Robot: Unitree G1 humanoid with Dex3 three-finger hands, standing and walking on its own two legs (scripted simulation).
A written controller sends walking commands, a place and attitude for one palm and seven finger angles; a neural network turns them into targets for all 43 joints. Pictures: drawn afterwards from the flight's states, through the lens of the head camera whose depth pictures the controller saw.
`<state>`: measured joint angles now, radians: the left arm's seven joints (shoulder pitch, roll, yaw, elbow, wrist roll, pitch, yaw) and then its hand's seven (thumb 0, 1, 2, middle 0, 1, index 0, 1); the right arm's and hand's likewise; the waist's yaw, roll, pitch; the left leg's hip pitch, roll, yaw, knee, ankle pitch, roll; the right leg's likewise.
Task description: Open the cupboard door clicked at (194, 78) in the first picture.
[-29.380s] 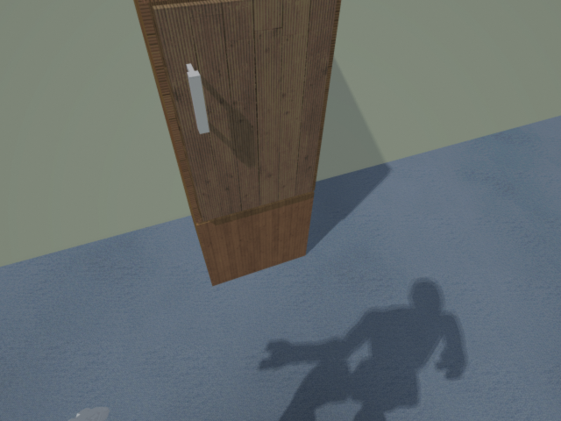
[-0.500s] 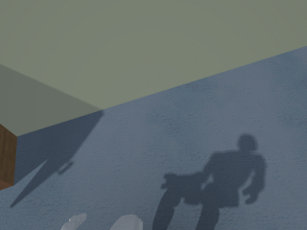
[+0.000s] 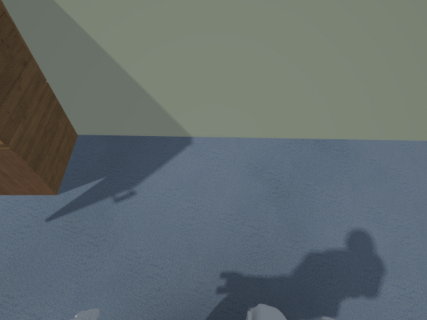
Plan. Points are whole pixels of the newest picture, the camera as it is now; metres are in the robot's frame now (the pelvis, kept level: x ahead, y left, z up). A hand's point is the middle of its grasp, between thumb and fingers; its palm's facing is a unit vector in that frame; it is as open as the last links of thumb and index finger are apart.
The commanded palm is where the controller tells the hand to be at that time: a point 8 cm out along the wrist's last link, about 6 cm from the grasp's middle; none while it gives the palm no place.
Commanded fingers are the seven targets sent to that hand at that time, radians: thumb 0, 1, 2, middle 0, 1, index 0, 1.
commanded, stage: turn to face it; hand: left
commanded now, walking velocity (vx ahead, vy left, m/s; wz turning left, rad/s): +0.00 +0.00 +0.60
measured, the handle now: out of the picture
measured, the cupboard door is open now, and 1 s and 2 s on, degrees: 45 45 45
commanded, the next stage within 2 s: take the last steps up to it in 1.20 s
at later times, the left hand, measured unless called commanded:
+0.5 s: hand out of the picture +0.02 +0.17 -0.17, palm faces +0.35 -0.91 -0.22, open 7.4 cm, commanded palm none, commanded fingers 0.00 0.90 0.90 -0.20 -0.30 -0.20 -0.30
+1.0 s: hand out of the picture +0.04 +0.20 -0.16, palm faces +0.57 -0.77 -0.27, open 7.4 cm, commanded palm none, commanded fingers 0.00 0.90 0.90 -0.20 -0.30 -0.20 -0.30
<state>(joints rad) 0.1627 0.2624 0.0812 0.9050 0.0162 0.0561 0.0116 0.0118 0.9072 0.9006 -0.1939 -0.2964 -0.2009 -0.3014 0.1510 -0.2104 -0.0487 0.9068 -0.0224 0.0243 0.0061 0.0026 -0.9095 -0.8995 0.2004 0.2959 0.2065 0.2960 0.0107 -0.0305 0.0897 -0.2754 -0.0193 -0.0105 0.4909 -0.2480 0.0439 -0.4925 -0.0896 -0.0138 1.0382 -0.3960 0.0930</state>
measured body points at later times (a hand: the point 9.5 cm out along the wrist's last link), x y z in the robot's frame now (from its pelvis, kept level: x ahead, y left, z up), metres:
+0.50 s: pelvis +0.02 -0.03 -0.01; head +0.08 -0.01 +0.44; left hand +0.00 +0.22 -0.16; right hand +0.20 -0.25 -0.15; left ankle -0.01 +0.08 -0.71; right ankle +0.01 -0.16 -0.74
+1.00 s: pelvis +0.06 -0.04 -0.01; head +0.10 -0.02 +0.44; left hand +0.01 +0.24 -0.14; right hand +0.25 -0.21 -0.16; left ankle +0.00 +0.08 -0.74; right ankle +0.13 -0.14 -0.75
